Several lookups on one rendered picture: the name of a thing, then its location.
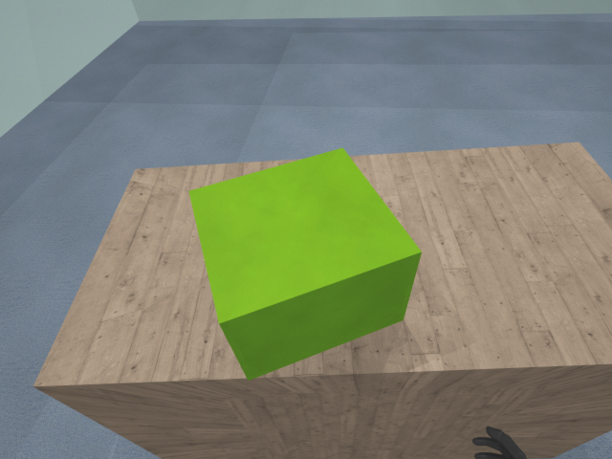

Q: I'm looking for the pedestal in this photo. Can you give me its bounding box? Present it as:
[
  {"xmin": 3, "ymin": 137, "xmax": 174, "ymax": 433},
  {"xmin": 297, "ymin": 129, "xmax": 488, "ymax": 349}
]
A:
[{"xmin": 33, "ymin": 142, "xmax": 612, "ymax": 459}]

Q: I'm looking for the carton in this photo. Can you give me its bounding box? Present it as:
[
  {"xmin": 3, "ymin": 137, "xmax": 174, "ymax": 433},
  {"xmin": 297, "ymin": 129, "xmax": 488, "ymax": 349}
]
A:
[{"xmin": 189, "ymin": 148, "xmax": 422, "ymax": 381}]

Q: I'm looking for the right robot hand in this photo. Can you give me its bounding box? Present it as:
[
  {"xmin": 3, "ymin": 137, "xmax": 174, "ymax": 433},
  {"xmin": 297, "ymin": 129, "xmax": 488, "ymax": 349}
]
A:
[{"xmin": 472, "ymin": 426, "xmax": 527, "ymax": 459}]

